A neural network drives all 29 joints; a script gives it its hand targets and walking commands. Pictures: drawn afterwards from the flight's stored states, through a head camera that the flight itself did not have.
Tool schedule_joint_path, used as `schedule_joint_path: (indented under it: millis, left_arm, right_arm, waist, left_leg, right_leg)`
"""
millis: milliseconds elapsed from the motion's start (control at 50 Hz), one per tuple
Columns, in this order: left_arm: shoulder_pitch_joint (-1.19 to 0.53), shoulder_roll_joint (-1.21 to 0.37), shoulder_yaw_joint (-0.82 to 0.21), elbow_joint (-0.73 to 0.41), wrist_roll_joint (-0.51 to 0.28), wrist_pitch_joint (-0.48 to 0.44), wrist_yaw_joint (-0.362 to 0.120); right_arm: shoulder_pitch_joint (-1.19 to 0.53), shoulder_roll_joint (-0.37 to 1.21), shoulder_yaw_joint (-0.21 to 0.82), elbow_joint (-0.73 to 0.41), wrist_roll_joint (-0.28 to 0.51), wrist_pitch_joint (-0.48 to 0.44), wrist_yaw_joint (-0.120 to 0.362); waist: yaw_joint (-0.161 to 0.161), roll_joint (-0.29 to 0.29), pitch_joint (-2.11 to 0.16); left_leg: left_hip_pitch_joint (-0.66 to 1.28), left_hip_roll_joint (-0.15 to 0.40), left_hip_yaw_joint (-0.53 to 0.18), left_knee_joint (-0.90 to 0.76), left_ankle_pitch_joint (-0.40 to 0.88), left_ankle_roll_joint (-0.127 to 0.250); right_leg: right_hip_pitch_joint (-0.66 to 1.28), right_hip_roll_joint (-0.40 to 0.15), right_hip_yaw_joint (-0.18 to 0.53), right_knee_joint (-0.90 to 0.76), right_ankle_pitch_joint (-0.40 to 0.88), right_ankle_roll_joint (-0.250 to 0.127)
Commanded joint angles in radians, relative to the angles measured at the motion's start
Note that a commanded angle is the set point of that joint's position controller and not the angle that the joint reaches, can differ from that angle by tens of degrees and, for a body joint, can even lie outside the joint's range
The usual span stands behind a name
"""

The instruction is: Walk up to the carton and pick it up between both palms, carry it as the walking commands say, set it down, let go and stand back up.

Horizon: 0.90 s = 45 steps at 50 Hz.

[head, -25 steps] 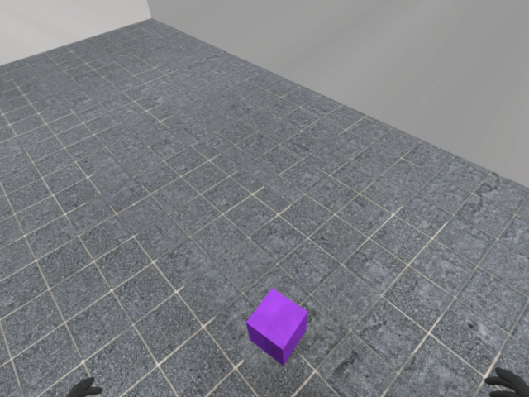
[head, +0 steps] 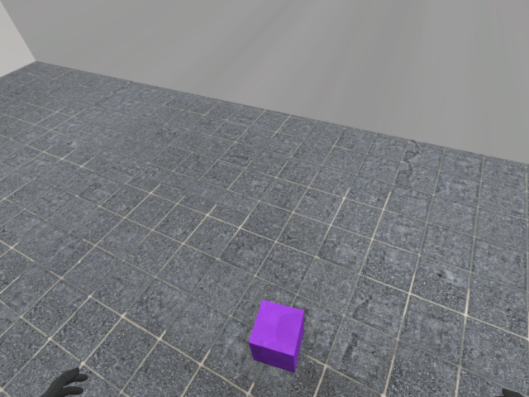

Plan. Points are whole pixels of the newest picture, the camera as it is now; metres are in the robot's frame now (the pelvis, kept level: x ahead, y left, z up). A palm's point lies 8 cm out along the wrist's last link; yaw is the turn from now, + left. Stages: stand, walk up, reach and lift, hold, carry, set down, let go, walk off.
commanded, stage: walk up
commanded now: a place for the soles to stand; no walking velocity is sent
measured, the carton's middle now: (278, 336) +0.48 +0.02 -0.67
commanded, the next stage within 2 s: none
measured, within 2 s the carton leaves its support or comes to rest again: neither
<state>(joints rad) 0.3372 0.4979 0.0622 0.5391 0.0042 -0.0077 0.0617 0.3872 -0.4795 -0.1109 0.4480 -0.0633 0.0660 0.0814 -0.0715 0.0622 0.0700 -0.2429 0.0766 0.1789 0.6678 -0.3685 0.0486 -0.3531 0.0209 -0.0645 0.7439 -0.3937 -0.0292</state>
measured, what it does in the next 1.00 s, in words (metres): steps to the left, turning right: right foot, then left foot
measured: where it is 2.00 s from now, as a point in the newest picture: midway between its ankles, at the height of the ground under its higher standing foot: outside the picture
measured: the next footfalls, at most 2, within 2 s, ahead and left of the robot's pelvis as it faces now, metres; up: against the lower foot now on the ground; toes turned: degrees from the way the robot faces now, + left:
right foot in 0.02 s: +0.09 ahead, -0.09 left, +0.00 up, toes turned -3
left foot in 0.32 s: +0.19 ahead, +0.25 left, +0.00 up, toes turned -19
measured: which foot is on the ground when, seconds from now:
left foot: down 0.00-0.02, up 0.04-0.30, down 0.32-1.00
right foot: up 0.00-0.00, down 0.02-0.32, up 0.34-0.50, down 0.52-1.00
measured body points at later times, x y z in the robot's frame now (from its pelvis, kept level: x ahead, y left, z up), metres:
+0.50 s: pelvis +0.07 +0.13 -0.02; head +0.09 +0.13 +0.43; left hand +0.28 +0.44 -0.08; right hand +0.15 -0.21 -0.07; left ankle +0.15 +0.26 -0.72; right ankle +0.07 +0.00 -0.71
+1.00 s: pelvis +0.09 +0.14 +0.00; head +0.11 +0.12 +0.45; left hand +0.37 +0.39 -0.06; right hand +0.10 -0.24 -0.07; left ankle +0.15 +0.26 -0.72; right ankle +0.07 +0.00 -0.72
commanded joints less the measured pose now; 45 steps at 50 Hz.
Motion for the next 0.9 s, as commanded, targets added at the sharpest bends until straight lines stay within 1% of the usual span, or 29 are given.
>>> schedule_joint_path:
  millis: [0,20,40,60,80,100,120,160,200,220,240,280,300,320,340,360,380,420,460,480,500,520,540,560,600,620,640,700,880]
  left_arm:
    - [0.135,0.212,0.071,-0.041,0.007,-0.017,0.026]
    - [0.198,0.301,0.095,-0.054,0.021,-0.019,0.043]
    - [0.154,0.33,0.101,-0.07,0.029,-0.019,0.064]
    - [0.138,0.305,0.097,-0.068,0.021,-0.021,0.071]
    - [0.12,0.29,0.091,-0.075,0.024,-0.029,0.071]
    - [0.098,0.288,0.088,-0.083,0.027,-0.034,0.07]
    - [0.075,0.281,0.084,-0.094,0.03,-0.038,0.064]
    - [0.072,0.269,0.081,-0.097,0.032,-0.046,0.052]
    - [0.048,0.273,0.084,-0.114,0.028,-0.038,0.039]
    - [0.019,0.276,0.08,-0.127,0.024,-0.03,0.031]
    - [-0.016,0.278,0.074,-0.136,0.018,-0.022,0.021]
    - [-0.046,0.255,0.057,-0.132,0.009,-0.006,0.003]
    - [-0.023,0.209,0.043,-0.124,0.009,-0.002,0.0]
    - [-0.007,0.127,0.022,-0.152,-0.003,-0.009,-0.001]
    - [0.004,0.191,0.037,-0.157,-0.013,-0.003,0.014]
    - [-0.005,0.219,0.048,-0.138,-0.022,0.001,0.012]
    - [0.007,0.213,0.048,-0.106,-0.028,0.002,0.001]
    - [0.038,0.192,0.045,-0.053,-0.021,0.001,-0.024]
    - [0.029,0.18,0.04,-0.027,-0.011,0.0,-0.044]
    - [0.028,0.181,0.042,-0.012,-0.005,-0.003,-0.049]
    - [0.011,0.199,0.045,0.002,0.005,-0.004,-0.052]
    - [-0.053,0.257,0.056,-0.006,0.012,-0.006,-0.052]
    - [-0.126,0.267,0.053,-0.025,-0.002,-0.012,-0.054]
    - [-0.157,0.231,0.04,-0.011,-0.016,-0.015,-0.057]
    - [-0.141,0.188,0.024,0.033,-0.02,-0.013,-0.061]
    - [-0.127,0.188,0.021,0.055,-0.022,-0.009,-0.062]
    - [-0.127,0.187,0.02,0.07,-0.019,-0.003,-0.066]
    - [-0.158,0.18,0.02,0.099,-0.02,0.004,-0.068]
    - [-0.231,0.2,0.021,0.183,-0.02,0.009,-0.062]
  right_arm:
    - [-0.073,-0.127,-0.031,-0.094,-0.008,-0.012,0.003]
    - [-0.093,-0.089,-0.021,-0.136,-0.006,-0.017,0.004]
    - [-0.118,-0.159,-0.04,-0.166,-0.006,-0.006,-0.005]
    - [-0.145,-0.211,-0.063,-0.171,-0.001,0.008,-0.006]
    - [-0.125,-0.208,-0.064,-0.168,0.008,0.013,-0.005]
    - [-0.1,-0.203,-0.062,-0.16,0.01,0.011,-0.007]
    - [-0.079,-0.198,-0.062,-0.138,0.008,0.009,-0.007]
    - [-0.082,-0.176,-0.053,-0.13,0.009,0.008,0.0]
    - [-0.095,-0.16,-0.037,-0.124,0.031,0.005,0.0]
    - [-0.09,-0.158,-0.031,-0.114,0.047,0.003,-0.002]
    - [-0.074,-0.161,-0.029,-0.1,0.058,-0.001,-0.006]
    - [0.005,-0.18,-0.037,-0.054,0.066,-0.015,-0.02]
    - [0.036,-0.215,-0.044,-0.041,0.065,-0.026,-0.03]
    - [0.026,-0.305,-0.058,-0.069,0.051,-0.041,-0.04]
    - [-0.051,-0.309,-0.059,-0.092,0.059,-0.048,-0.048]
    - [-0.075,-0.288,-0.05,-0.084,0.061,-0.055,-0.056]
    - [-0.101,-0.279,-0.038,-0.065,0.059,-0.063,-0.064]
    - [-0.178,-0.257,-0.017,-0.052,0.057,-0.066,-0.072]
    - [-0.193,-0.241,-0.001,-0.045,0.053,-0.067,-0.071]
    - [-0.194,-0.237,0.006,-0.04,0.056,-0.069,-0.069]
    - [-0.168,-0.219,0.018,-0.026,0.059,-0.073,-0.066]
    - [-0.142,-0.18,0.034,-0.03,0.069,-0.08,-0.061]
    - [-0.132,-0.185,0.027,-0.019,0.087,-0.076,-0.063]
    - [-0.154,-0.211,0.021,-0.002,0.095,-0.075,-0.067]
    - [-0.164,-0.252,0.01,0.03,0.088,-0.087,-0.068]
    - [-0.162,-0.263,0.008,0.051,0.082,-0.095,-0.069]
    - [-0.165,-0.261,0.011,0.069,0.079,-0.1,-0.072]
    - [-0.194,-0.231,0.023,0.097,0.084,-0.092,-0.071]
    - [-0.237,-0.234,0.006,0.17,0.083,-0.072,-0.062]
  waist:
    - [0.141,-0.052,0.018]
    - [0.183,-0.258,-0.04]
    - [0.165,-0.163,0.023]
    - [0.146,-0.07,0.048]
    - [0.116,-0.069,0.035]
    - [0.097,-0.1,0.022]
    - [0.092,-0.138,0.012]
    - [0.1,-0.176,0.004]
    - [0.109,-0.226,0.013]
    - [0.103,-0.256,0.015]
    - [0.086,-0.263,0.013]
    - [0.025,-0.203,0.003]
    - [-0.007,-0.103,-0.018]
    - [-0.018,0.127,-0.064]
    - [-0.001,0.112,-0.048]
    - [0.026,0.029,-0.008]
    - [0.043,0.041,0.03]
    - [0.068,0.129,0.025]
    - [0.077,0.16,-0.004]
    - [0.094,0.145,-0.007]
    - [0.099,0.093,-0.015]
    - [0.074,-0.056,-0.032]
    - [0.045,-0.102,-0.046]
    - [0.043,-0.059,-0.03]
    - [0.057,-0.007,-0.027]
    - [0.07,-0.011,-0.045]
    - [0.078,-0.016,-0.054]
    - [0.068,0.013,-0.08]
    - [0.056,-0.074,-0.063]
  left_leg:
    - [-0.413,0.125,-0.122,-0.031,-0.352,0.015]
    - [-0.571,0.024,-0.065,0.304,-0.274,-0.059]
    - [-0.598,0.002,-0.225,0.455,-0.27,-0.081]
    - [-0.571,0.024,-0.284,0.537,-0.2,-0.084]
    - [-0.53,0.033,-0.283,0.563,-0.143,-0.085]
    - [-0.493,0.054,-0.274,0.539,-0.093,-0.089]
    - [-0.447,0.062,-0.257,0.523,-0.053,-0.093]
    - [-0.397,0.059,-0.233,0.449,-0.04,-0.101]
    - [-0.304,0.039,-0.197,0.313,-0.073,-0.081]
    - [-0.21,0.009,-0.168,0.252,-0.06,-0.062]
    - [-0.095,-0.031,-0.128,0.182,-0.007,-0.046]
    - [0.134,-0.101,-0.064,0.045,0.055,-0.034]
    - [0.213,-0.056,-0.157,-0.044,0.035,-0.026]
    - [0.196,0.257,-0.606,-0.226,-0.099,0.052]
    - [-0.021,0.421,-0.817,-0.345,-0.087,0.19]
    - [-0.08,0.384,-0.736,-0.309,-0.077,0.208]
    - [-0.114,0.33,-0.611,-0.272,-0.057,0.193]
    - [-0.142,0.247,-0.43,-0.24,-0.012,0.139]
    - [-0.178,0.213,-0.34,-0.193,0.058,0.096]
    - [-0.214,0.209,-0.315,-0.167,0.048,0.066]
    - [-0.237,0.199,-0.296,-0.114,0.026,0.027]
    - [-0.257,0.137,-0.236,-0.018,-0.015,-0.021]
    - [-0.096,0.048,-0.186,0.008,-0.038,-0.044]
    - [0.027,0.05,-0.197,-0.058,0.002,-0.032]
    - [0.007,0.168,-0.266,-0.192,0.112,0.002]
    - [-0.014,0.215,-0.284,-0.208,0.208,0.027]
    - [-0.016,0.232,-0.266,-0.196,0.272,0.04]
    - [-0.001,0.179,-0.165,-0.161,0.26,0.013]
    - [0.073,0.128,-0.123,-0.172,0.092,-0.006]
  right_leg:
    - [0.407,-0.068,0.17,-0.228,-0.005,-0.049]
    - [0.479,-0.344,0.666,-0.343,-0.336,-0.157]
    - [0.289,-0.477,0.893,-0.447,-0.381,-0.276]
    - [0.24,-0.453,0.799,-0.432,-0.33,-0.287]
    - [0.207,-0.403,0.689,-0.397,-0.263,-0.254]
    - [0.173,-0.347,0.587,-0.359,-0.196,-0.218]
    - [0.125,-0.293,0.514,-0.323,-0.108,-0.199]
    - [0.074,-0.249,0.457,-0.281,-0.008,-0.198]
    - [-0.004,-0.206,0.422,-0.259,-0.035,-0.189]
    - [-0.075,-0.174,0.402,-0.249,-0.077,-0.178]
    - [-0.151,-0.141,0.363,-0.232,-0.116,-0.158]
    - [-0.28,-0.112,0.302,-0.122,-0.163,-0.102]
    - [-0.315,-0.08,0.273,0.018,-0.143,-0.056]
    - [-0.378,0.014,0.198,0.298,-0.199,0.033]
    - [-0.291,0.046,0.187,0.438,-0.295,0.043]
    - [-0.226,0.013,0.238,0.484,-0.238,0.036]
    - [-0.19,-0.016,0.231,0.453,-0.19,0.03]
    - [-0.079,-0.037,0.159,0.29,-0.159,0.016]
    - [0.07,-0.027,0.109,0.099,-0.083,-0.008]
    - [0.155,-0.027,0.104,-0.041,0.032,-0.022]
    - [0.213,-0.038,0.174,-0.147,0.094,-0.029]
    - [0.203,-0.129,0.398,-0.216,0.076,-0.055]
    - [0.016,-0.208,0.535,-0.252,0.002,-0.102]
    - [-0.065,-0.171,0.443,-0.238,-0.016,-0.089]
    - [0.02,-0.065,0.27,-0.118,0.191,-0.025]
    - [0.082,-0.052,0.237,-0.065,0.254,-0.011]
    - [0.112,-0.053,0.226,-0.062,0.27,-0.007]
    - [0.145,-0.063,0.254,-0.101,0.338,-0.019]
    - [0.05,-0.066,0.339,-0.213,0.288,-0.045]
